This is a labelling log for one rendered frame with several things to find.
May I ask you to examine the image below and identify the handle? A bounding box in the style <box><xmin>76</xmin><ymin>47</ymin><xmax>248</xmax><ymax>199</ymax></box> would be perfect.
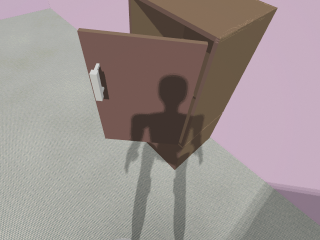
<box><xmin>89</xmin><ymin>63</ymin><xmax>105</xmax><ymax>101</ymax></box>

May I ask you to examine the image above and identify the cupboard door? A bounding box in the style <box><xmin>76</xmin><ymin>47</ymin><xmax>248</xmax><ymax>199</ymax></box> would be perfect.
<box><xmin>77</xmin><ymin>28</ymin><xmax>208</xmax><ymax>145</ymax></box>

